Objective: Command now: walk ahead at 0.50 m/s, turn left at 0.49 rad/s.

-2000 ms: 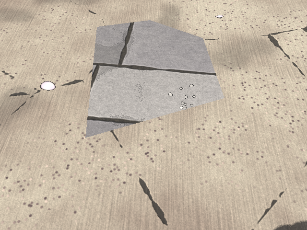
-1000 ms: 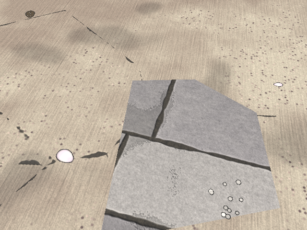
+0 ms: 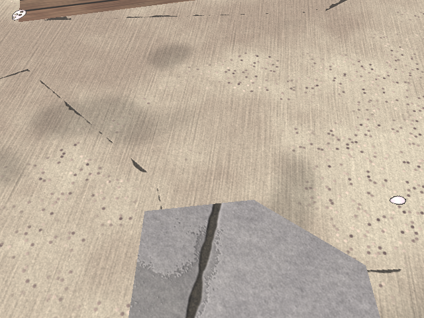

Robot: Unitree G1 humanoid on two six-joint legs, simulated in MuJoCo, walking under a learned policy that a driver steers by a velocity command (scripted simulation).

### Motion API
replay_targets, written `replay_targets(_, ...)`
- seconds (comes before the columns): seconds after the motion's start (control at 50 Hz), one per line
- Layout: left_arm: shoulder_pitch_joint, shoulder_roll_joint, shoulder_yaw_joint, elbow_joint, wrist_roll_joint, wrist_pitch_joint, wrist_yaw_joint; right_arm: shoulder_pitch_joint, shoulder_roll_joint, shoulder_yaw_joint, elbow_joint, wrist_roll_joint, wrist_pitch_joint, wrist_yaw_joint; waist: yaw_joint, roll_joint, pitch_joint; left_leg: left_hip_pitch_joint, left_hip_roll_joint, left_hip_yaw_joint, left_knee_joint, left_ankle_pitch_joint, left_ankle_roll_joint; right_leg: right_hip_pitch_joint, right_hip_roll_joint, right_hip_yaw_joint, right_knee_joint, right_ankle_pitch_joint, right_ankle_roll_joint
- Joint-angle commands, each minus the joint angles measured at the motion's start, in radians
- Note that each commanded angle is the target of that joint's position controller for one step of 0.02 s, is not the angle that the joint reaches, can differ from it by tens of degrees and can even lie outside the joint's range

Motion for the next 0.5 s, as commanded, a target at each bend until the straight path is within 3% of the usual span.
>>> replay_targets(0.02,-0.014,0.121,0.036,-0.101,0.015,-0.015,0.004,0.011,-0.123,-0.03,-0.076,-0.002,-0.006,-0.014,0.021,0.056,-0.079,0.201,0.28,-0.376,-0.24,0.204,0.224,-0.204,-0.076,0.045,-0.099,0.038,0.032)
replay_targets(0.08,-0.076,0.08,0.022,-0.12,0.019,0.003,0.012,0.027,-0.163,-0.043,-0.068,0.005,-0.004,-0.031,0.011,0.056,-0.045,0.089,0.232,-0.282,-0.258,0.259,0.202,-0.176,-0.059,0.005,-0.288,0.169,0.076)
replay_targets(0.14,-0.171,0.051,0.01,-0.131,0.018,-0.003,0.007,0.062,-0.159,-0.041,-0.042,0.007,0.007,-0.044,-0.035,0.084,-0.041,0.045,0.171,-0.187,-0.22,0.336,0.134,-0.072,-0.012,-0.022,-0.52,0.425,0.083)
replay_targets(0.2,-0.23,0.058,0.015,-0.145,0.011,-0.015,-0.006,0.13,-0.145,-0.035,-0.004,0.01,0.023,-0.052,-0.068,0.102,-0.066,0.115,0.183,-0.211,-0.155,0.354,0.096,-0.023,0.028,-0.018,-0.63,0.536,0.059)
replay_targets(0.26,-0.195,0.087,0.031,-0.134,0.018,-0.022,-0.016,0.119,-0.127,-0.028,0.006,-0.002,0.033,-0.058,-0.037,0.119,-0.092,0.237,0.227,-0.267,-0.04,0.395,0.067,-0.009,0.026,0.006,-0.692,0.474,0.01)
replay_targets(0.3,-0.084,0.107,0.04,-0.096,0.029,-0.03,-0.016,0.079,-0.109,-0.021,-0.005,-0.009,0.032,-0.056,0.024,0.105,-0.136,0.246,0.182,-0.231,0.104,0.48,0.024,0.144,0.011,-0.014,-0.772,0.606,-0.04)
replay_targets(0.32,-0.021,0.163,0.048,-0.096,0.043,-0.034,-0.013,0.119,-0.073,-0.008,-0.021,-0.028,0.025,-0.053,0.02,0.005,-0.248,0.139,0.12,-0.196,0.291,0.299,-0.017,0.379,-0.122,0.118,-0.69,0.956,-0.112)
replay_targets(0.34,0.03,0.164,0.047,-0.081,0.046,-0.016,-0.011,0.272,-0.038,0.009,0.013,-0.019,0.02,-0.048,0.005,-0.194,-0.383,-0.08,0.03,-0.122,0.591,-0.208,-0.101,0.65,-0.332,0.371,-0.652,1.164,-0.313)
replay_targets(0.36,0.063,0.096,0.033,-0.061,0.009,0.0,-0.017,0.282,-0.092,0.005,0.021,-0.019,0.024,-0.04,0.017,-0.208,-0.432,-0.148,0.045,-0.127,0.685,-0.508,-0.132,0.658,-0.37,0.516,-0.701,1.021,-0.358)
replay_targets(0.38,0.011,0.089,0.028,-0.075,-0.014,0.014,-0.02,0.189,-0.142,-0.011,0.003,-0.012,0.038,-0.041,0.03,-0.125,-0.328,-0.197,0.082,-0.134,0.734,-0.482,-0.146,0.565,-0.324,0.497,-0.737,0.789,-0.316)
replay_targets(0.42,-0.08,0.126,0.037,-0.102,-0.007,0.044,-0.015,0.047,-0.143,-0.02,-0.034,-0.012,0.07,-0.053,0.03,-0.025,-0.154,-0.248,0.099,-0.089,0.717,-0.408,-0.154,0.333,-0.263,0.435,-0.824,0.474,-0.262)
replay_targets(0.44,-0.1,0.157,0.048,-0.106,-0.002,0.053,-0.009,0.04,-0.133,-0.022,-0.043,-0.011,0.081,-0.06,0.01,-0.065,-0.119,-0.22,0.113,-0.087,0.652,-0.385,-0.152,0.25,-0.241,0.42,-0.843,0.427,-0.257)
replay_targets(0.46,-0.12,0.158,0.053,-0.11,0.002,0.066,-0.005,0.057,-0.11,-0.017,-0.037,-0.008,0.086,-0.067,-0.007,-0.087,-0.099,-0.169,0.113,-0.074,0.547,-0.375,-0.151,0.181,-0.193,0.371,-0.868,0.37,-0.231)
replay_targets(0.5,-0.119,0.153,0.06,-0.117,0.007,0.084,0.005,0.066,-0.076,-0.012,-0.022,-0.011,0.081,-0.076,-0.009,-0.116,-0.129,-0.084,0.079,-0.041,0.431,-0.335,-0.154,0.139,-0.135,0.317,-0.876,0.375,-0.21)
